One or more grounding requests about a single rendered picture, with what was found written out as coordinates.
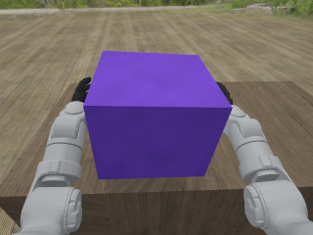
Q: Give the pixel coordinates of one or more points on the right robot forearm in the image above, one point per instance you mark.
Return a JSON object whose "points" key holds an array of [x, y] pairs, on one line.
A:
{"points": [[257, 162]]}

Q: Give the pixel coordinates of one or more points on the left robot forearm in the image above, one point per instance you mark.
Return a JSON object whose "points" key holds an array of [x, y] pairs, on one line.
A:
{"points": [[61, 162]]}

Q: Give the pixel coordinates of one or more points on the left robot upper arm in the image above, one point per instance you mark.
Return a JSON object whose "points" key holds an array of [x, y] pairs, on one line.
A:
{"points": [[52, 211]]}

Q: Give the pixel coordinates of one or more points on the right robot hand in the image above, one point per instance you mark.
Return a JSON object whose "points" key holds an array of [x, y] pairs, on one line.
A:
{"points": [[225, 92]]}

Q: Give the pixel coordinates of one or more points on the left robot hand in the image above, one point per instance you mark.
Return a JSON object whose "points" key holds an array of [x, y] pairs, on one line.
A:
{"points": [[80, 91]]}

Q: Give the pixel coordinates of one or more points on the right robot upper arm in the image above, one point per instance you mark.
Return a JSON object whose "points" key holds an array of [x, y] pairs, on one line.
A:
{"points": [[277, 208]]}

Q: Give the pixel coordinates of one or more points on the carton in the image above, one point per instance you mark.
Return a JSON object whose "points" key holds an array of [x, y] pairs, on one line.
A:
{"points": [[153, 115]]}

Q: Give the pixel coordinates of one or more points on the pedestal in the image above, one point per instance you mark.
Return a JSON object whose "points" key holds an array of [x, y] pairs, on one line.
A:
{"points": [[212, 204]]}

